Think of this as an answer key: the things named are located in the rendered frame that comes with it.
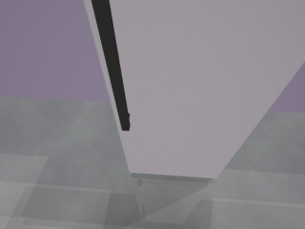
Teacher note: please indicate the handle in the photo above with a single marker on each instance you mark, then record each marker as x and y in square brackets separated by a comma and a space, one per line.
[103, 16]

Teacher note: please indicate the fridge door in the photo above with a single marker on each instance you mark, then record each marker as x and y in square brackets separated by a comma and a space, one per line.
[198, 76]

